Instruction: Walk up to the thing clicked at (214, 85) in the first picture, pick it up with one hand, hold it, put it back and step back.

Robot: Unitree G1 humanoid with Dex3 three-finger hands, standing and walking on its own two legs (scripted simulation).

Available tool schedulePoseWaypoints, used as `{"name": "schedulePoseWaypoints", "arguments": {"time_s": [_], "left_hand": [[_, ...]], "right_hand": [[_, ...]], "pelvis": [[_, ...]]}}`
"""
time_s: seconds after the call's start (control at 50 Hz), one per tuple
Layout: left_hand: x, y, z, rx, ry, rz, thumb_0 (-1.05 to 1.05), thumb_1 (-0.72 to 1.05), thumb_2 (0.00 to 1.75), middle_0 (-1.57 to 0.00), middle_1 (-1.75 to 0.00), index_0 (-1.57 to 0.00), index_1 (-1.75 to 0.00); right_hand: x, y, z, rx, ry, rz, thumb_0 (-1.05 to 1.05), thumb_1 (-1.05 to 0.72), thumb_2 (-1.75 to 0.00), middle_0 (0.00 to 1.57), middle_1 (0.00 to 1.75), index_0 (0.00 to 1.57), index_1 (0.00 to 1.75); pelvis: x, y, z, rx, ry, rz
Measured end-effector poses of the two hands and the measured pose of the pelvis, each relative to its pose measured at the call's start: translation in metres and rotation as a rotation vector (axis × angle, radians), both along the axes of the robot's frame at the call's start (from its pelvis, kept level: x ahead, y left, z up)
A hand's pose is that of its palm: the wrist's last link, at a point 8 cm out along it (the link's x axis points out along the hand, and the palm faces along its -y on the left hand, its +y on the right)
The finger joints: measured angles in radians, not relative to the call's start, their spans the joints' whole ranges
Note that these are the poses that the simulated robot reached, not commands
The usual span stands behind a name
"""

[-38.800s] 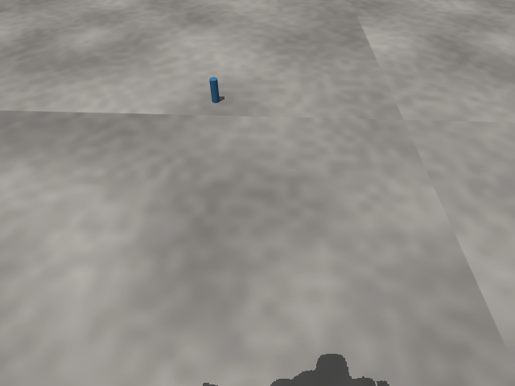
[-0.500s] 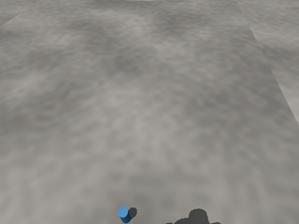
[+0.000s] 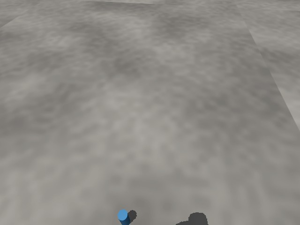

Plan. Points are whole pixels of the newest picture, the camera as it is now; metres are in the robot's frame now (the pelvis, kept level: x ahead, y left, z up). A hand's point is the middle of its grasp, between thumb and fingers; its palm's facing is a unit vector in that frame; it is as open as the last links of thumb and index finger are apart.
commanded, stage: stand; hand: left
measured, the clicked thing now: (124, 218) +0.28 +0.16 -0.70
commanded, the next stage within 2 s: step back in 0.14 s
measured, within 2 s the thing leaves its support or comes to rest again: neither
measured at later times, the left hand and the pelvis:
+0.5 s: hand out of the picture +0.07 +0.30 -0.18, palm faces -0.03 -0.92 -0.38, open 7.4 cm; pelvis -0.06 +0.03 -0.03, yaw +1 degrees
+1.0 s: hand out of the picture -0.04 +0.28 -0.16, palm faces -0.08 -0.91 -0.40, open 7.4 cm; pelvis -0.15 +0.02 -0.02, yaw -4 degrees
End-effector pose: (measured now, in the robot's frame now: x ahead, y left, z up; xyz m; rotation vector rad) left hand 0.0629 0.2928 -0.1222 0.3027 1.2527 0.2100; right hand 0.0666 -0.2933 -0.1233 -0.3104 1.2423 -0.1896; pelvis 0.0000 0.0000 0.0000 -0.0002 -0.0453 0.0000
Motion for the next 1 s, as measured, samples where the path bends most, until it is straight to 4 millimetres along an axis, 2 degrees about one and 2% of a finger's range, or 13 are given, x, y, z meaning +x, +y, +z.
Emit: {"name": "schedulePoseWaypoints", "arguments": {"time_s": [0.16, 0.28, 0.38, 0.44, 0.52, 0.6, 0.7, 0.8, 0.92, 1.0], "left_hand": [[-0.005, 0.001, 0.000, 0.002, 0.004, 0.007, 0.01, 0.90, 0.90, -0.21, -0.30, -0.20, -0.30], [-0.008, 0.013, -0.003, 0.032, -0.013, 0.012, 0.01, 0.90, 0.90, -0.21, -0.30, -0.20, -0.30], [-0.011, 0.025, -0.009, 0.052, -0.035, -0.012, 0.01, 0.90, 0.90, -0.21, -0.30, -0.20, -0.30], [-0.009, 0.036, -0.014, 0.053, -0.054, -0.040, 0.01, 0.90, 0.90, -0.21, -0.30, -0.20, -0.30], [0.003, 0.053, -0.028, 0.048, -0.113, -0.062, 0.01, 0.90, 0.90, -0.21, -0.30, -0.20, -0.30], [0.005, 0.055, -0.029, 0.041, -0.148, -0.062, 0.01, 0.90, 0.90, -0.20, -0.30, -0.20, -0.30], [-0.018, 0.046, -0.024, 0.017, -0.104, -0.087, 0.01, 0.90, 0.90, -0.20, -0.30, -0.20, -0.30], [-0.048, 0.041, -0.021, 0.029, -0.058, -0.113, 0.01, 0.90, 0.90, -0.21, -0.30, -0.20, -0.30], [-0.079, 0.031, -0.014, 0.068, -0.070, -0.116, 0.01, 0.90, 0.90, -0.21, -0.30, -0.20, -0.30], [-0.103, 0.025, 0.001, 0.068, -0.091, -0.109, 0.01, 0.90, 0.90, -0.21, -0.30, -0.20, -0.30]], "right_hand": [[-0.006, 0.000, -0.002, 0.007, 0.012, -0.004, 0.00, -0.91, -0.90, 0.20, 0.30, 0.20, 0.30], [-0.010, -0.010, -0.006, -0.006, 0.006, -0.015, 0.00, -0.91, -0.90, 0.20, 0.30, 0.20, 0.30], [-0.022, -0.017, -0.011, -0.040, 0.008, -0.010, 0.00, -0.91, -0.90, 0.20, 0.30, 0.20, 0.30], [-0.036, -0.012, -0.009, -0.057, 0.015, -0.015, 0.00, -0.91, -0.90, 0.20, 0.30, 0.20, 0.30], [-0.068, -0.001, -0.010, -0.095, 0.031, -0.020, 0.00, -0.91, -0.90, 0.20, 0.30, 0.20, 0.30], [-0.103, 0.016, -0.003, -0.100, 0.097, -0.020, 0.00, -0.91, -0.90, 0.20, 0.30, 0.20, 0.30], [-0.124, 0.026, 0.001, -0.095, 0.092, -0.040, 0.01, -0.91, -0.90, 0.20, 0.30, 0.20, 0.30], [-0.127, 0.025, -0.007, -0.071, 0.011, -0.053, 0.01, -0.91, -0.90, 0.20, 0.30, 0.20, 0.30], [-0.131, 0.011, -0.028, -0.027, -0.055, -0.061, 0.00, -0.91, -0.90, 0.20, 0.30, 0.20, 0.30], [-0.135, 0.010, -0.021, -0.007, -0.071, -0.055, 0.01, -0.91, -0.90, 0.20, 0.30, 0.20, 0.30]], "pelvis": [[-0.003, -0.001, -0.001, 0.000, 0.003, 0.001], [-0.025, 0.000, -0.009, -0.005, 0.011, 0.008], [-0.045, 0.008, -0.019, -0.010, 0.011, 0.014], [-0.055, 0.019, -0.024, -0.001, 0.015, 0.012], [-0.068, 0.036, -0.037, -0.017, 0.040, 0.025], [-0.082, 0.039, -0.030, -0.009, 0.026, 0.014], [-0.095, 0.042, -0.021, -0.018, 0.035, -0.007], [-0.112, 0.039, -0.023, -0.008, 0.028, -0.040], [-0.137, 0.026, -0.032, -0.030, -0.005, -0.058], [-0.153, 0.021, -0.023, 0.020, -0.006, -0.069]]}}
